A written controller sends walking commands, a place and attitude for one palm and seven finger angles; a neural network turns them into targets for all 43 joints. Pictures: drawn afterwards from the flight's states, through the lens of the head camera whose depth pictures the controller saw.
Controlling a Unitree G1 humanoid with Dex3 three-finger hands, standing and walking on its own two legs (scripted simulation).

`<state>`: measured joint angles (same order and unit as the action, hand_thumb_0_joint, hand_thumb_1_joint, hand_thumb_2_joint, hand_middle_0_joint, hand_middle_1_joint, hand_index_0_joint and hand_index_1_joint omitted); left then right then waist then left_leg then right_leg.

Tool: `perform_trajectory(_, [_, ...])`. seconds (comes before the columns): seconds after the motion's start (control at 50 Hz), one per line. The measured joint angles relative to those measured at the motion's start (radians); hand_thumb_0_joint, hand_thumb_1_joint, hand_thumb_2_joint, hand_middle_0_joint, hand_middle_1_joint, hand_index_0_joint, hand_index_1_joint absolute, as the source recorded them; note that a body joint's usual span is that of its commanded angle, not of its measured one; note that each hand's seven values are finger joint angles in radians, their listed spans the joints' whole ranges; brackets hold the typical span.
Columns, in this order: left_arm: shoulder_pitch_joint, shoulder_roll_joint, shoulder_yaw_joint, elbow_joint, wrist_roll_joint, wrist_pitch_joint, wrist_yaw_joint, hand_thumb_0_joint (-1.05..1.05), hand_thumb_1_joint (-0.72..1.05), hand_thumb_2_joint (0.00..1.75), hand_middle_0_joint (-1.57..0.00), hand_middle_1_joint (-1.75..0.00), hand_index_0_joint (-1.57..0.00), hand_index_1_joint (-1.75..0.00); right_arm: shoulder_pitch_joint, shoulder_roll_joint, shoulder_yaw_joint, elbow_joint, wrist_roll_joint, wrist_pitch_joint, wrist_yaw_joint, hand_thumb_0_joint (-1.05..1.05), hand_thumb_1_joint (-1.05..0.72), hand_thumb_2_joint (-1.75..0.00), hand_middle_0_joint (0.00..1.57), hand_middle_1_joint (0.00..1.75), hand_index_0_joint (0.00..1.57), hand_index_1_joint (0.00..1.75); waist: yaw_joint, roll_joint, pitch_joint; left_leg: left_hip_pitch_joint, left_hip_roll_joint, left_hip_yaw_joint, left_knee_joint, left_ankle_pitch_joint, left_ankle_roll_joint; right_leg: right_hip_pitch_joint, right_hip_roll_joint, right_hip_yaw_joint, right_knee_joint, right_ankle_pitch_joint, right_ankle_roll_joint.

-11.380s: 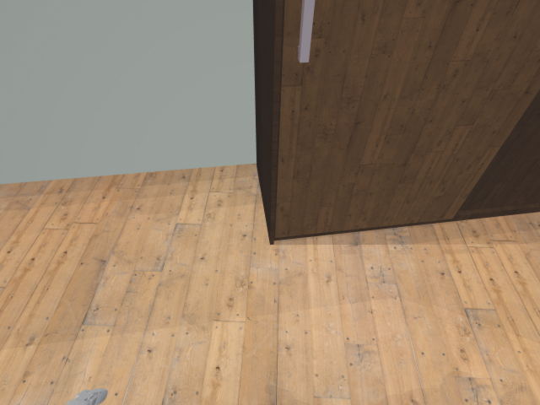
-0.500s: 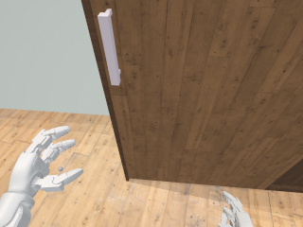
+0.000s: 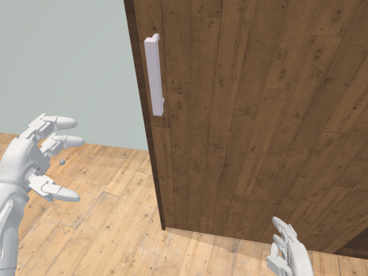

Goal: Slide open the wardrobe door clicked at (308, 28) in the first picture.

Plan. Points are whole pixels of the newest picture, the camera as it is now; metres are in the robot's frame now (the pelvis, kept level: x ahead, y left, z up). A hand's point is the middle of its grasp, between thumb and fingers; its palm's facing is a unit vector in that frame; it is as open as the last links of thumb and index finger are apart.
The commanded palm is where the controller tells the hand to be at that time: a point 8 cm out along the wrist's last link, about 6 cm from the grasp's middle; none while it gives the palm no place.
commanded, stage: raise the hand with hooked fingers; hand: left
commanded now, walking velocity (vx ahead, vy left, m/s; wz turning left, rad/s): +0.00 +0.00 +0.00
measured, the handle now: (157, 76) +0.51 +0.13 +0.21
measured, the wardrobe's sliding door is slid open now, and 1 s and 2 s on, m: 0.00 0.00 0.00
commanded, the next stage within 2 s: move the hooked fingers beside the handle in 0.78 s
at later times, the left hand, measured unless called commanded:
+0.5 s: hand (60, 125) +0.29 +0.26 +0.22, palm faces +0.00 -0.99 -0.12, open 14.0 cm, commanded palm +0.25 +0.31 +0.23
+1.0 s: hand (64, 121) +0.30 +0.26 +0.22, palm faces +0.02 -1.00 -0.10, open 14.0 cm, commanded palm +0.28 +0.30 +0.23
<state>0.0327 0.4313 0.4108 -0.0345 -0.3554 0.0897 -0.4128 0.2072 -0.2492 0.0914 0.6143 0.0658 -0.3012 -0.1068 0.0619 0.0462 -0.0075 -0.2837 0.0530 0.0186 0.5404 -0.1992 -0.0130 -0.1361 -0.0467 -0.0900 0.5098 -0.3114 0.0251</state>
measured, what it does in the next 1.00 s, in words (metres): stands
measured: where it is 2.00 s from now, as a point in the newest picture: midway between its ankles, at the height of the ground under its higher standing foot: outside the picture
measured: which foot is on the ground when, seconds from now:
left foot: down 0.00-1.00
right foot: down 0.00-1.00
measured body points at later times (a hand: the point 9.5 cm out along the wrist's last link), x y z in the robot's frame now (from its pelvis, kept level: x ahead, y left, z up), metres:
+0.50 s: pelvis +0.01 -0.01 +0.00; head -0.01 -0.03 +0.45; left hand +0.29 +0.32 +0.23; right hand +0.21 -0.24 -0.06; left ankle +0.06 +0.13 -0.73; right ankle -0.02 -0.13 -0.73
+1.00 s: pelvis +0.02 -0.01 +0.01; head +0.00 -0.03 +0.45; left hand +0.29 +0.31 +0.23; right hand +0.22 -0.23 -0.06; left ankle +0.06 +0.13 -0.73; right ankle -0.02 -0.13 -0.73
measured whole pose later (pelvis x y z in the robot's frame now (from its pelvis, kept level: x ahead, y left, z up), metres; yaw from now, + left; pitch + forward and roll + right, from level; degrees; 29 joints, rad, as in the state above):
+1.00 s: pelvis +0.02 -0.01 +0.01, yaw +0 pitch -3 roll +0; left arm -0.22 0.51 0.47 0.09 -0.34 0.29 -0.48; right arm 0.20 -0.27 0.09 0.60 0.09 -0.19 -0.09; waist 0.07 0.06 -0.02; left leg -0.23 0.05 0.02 0.47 -0.19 -0.03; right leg -0.09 -0.04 -0.09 0.46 -0.31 0.01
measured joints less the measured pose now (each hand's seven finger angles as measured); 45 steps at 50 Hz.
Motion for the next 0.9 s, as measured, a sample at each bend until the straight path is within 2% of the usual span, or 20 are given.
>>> perform_trajectory(0.2, [-0.147, 0.067, 0.054, 0.075, 0.004, 0.097, -0.054, -0.01, -0.49, 0.31, -0.3, -1.2, -0.3, -1.19, 0.001, -0.005, 0.019, 0.014, 0.012, 0.04, 0.001, 0.01, -0.9, -0.89, 0.2, 0.3, 0.21, 0.3, 0.008, 0.014, 0.003, 0.035, 0.001, -0.008, -0.047, 0.021, -0.007, 0.035, 0.005, -0.01, -0.041, 0.014, -0.007])
perform_trajectory(0.4, [-0.252, 0.131, 0.088, 0.159, 0.002, 0.168, -0.101, -0.01, -0.5, 0.3, -0.3, -1.2, -0.3, -1.2, 0.006, -0.033, 0.008, 0.004, 0.027, 0.068, 0.015, 0.01, -0.9, -0.89, 0.2, 0.3, 0.21, 0.3, -0.005, 0.023, -0.008, 0.044, 0.0, -0.001, -0.073, 0.027, -0.01, 0.033, 0.004, -0.003, -0.051, 0.014, -0.011])
perform_trajectory(0.5, [-0.223, 0.112, 0.083, 0.142, 0.005, 0.186, -0.102, -0.01, -0.5, 0.3, -0.3, -1.2, -0.3, -1.2, 0.007, -0.043, -0.005, -0.011, 0.029, 0.081, 0.023, 0.01, -0.9, -0.89, 0.2, 0.3, 0.2, 0.3, -0.009, 0.021, -0.009, 0.042, 0.001, 0.006, -0.072, 0.02, -0.011, 0.026, 0.004, 0.004, -0.045, 0.007, -0.011])
perform_trajectory(0.62, [-0.194, 0.079, 0.089, 0.087, 0.007, 0.169, -0.079, -0.01, -0.5, 0.3, -0.3, -1.21, -0.3, -1.2, 0.007, -0.035, -0.011, -0.015, 0.024, 0.082, 0.019, 0.01, -0.9, -0.89, 0.2, 0.3, 0.2, 0.3, -0.006, 0.009, -0.008, 0.053, 0.003, 0.009, -0.07, 0.01, -0.014, 0.037, 0.005, 0.008, -0.047, 0.0, -0.012])
perform_trajectory(0.8, [-0.221, 0.093, 0.086, 0.102, 0.015, 0.197, -0.073, -0.01, -0.5, 0.3, -0.3, -1.21, -0.3, -1.2, -0.007, -0.024, -0.003, -0.019, 0.026, 0.1, 0.015, 0.01, -0.9, -0.89, 0.2, 0.3, 0.2, 0.3, -0.001, 0.012, -0.01, 0.058, 0.001, 0.006, -0.073, 0.008, -0.014, 0.046, 0.004, 0.004, -0.054, -0.001, -0.012])
perform_trajectory(0.9, [-0.213, 0.095, 0.085, 0.1, 0.004, 0.199, -0.084, -0.01, -0.5, 0.3, -0.3, -1.21, -0.3, -1.2, -0.011, -0.02, 0.001, -0.023, 0.026, 0.11, 0.018, 0.01, -0.9, -0.89, 0.2, 0.3, 0.2, 0.3, -0.002, 0.015, -0.016, 0.057, -0.001, 0.007, -0.076, 0.009, -0.013, 0.044, 0.003, 0.005, -0.056, -0.001, -0.01])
